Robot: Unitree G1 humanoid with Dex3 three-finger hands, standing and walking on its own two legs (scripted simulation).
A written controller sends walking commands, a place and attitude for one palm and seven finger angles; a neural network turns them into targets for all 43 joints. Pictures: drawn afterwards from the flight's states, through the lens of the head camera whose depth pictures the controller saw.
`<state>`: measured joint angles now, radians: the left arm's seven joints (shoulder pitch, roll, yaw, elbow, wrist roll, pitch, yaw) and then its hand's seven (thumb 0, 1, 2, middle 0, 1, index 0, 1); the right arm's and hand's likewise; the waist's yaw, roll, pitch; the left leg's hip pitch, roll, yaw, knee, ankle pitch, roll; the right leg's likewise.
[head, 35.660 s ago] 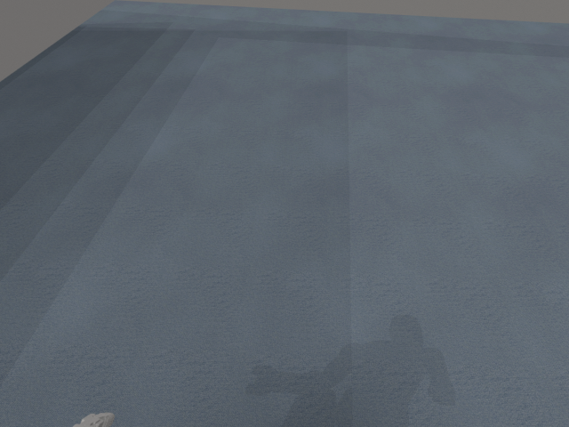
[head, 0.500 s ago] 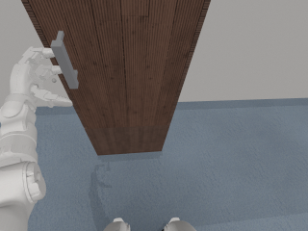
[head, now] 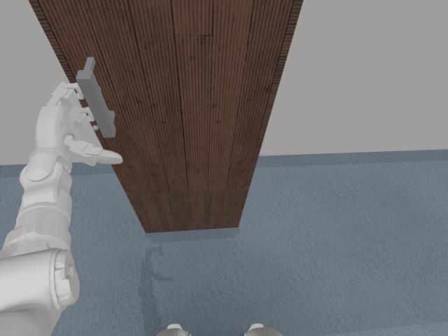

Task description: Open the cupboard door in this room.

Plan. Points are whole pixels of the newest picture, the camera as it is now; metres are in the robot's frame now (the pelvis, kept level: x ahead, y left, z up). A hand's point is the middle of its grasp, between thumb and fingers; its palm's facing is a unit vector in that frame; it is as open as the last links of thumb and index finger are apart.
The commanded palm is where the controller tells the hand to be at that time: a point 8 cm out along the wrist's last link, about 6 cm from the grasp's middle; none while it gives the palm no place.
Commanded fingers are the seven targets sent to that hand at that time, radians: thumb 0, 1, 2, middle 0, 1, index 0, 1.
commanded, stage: slide the fingers in behind the handle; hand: left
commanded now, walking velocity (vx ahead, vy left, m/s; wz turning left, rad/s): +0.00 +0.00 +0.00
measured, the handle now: (100, 99) +0.52 +0.22 +0.10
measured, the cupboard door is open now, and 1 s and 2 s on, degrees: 0 1 14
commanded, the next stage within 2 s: close the thumb around the handle in 0.68 s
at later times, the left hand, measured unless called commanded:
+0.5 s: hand (110, 126) +0.46 +0.20 +0.09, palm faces +0.05 -1.00 +0.00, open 14.0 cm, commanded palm +0.43 +0.24 +0.10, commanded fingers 0.00 -0.50 0.30 -0.30 -1.20 -0.30 -1.20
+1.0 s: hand (109, 127) +0.46 +0.20 +0.09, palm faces +0.05 -1.00 +0.00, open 12.7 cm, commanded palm +0.43 +0.24 +0.10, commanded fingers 0.00 0.17 0.59 -0.35 -1.27 -0.35 -1.27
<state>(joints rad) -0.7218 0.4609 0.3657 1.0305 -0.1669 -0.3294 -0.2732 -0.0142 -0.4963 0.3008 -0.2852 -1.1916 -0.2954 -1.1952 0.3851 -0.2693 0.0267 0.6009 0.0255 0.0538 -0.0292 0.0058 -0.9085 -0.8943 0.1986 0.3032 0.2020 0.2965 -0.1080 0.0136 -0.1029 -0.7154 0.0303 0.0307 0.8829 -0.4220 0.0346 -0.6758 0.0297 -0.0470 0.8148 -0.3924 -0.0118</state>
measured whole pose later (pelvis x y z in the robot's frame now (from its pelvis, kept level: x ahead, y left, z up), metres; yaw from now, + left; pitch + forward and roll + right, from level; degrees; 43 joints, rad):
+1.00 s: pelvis +0.00 +0.00 +0.00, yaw +0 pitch +14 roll -2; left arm -0.76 0.41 0.34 1.07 -0.14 -0.36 -0.22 -0.01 -0.28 0.39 -0.30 -1.22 -0.30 -1.22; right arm 0.37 -0.27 0.02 0.62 0.02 0.04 -0.02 0.01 -0.91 -0.89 0.20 0.30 0.20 0.30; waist -0.11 0.01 -0.10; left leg -0.72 0.03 0.03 0.89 -0.42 0.03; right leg -0.68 0.03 -0.05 0.83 -0.40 -0.01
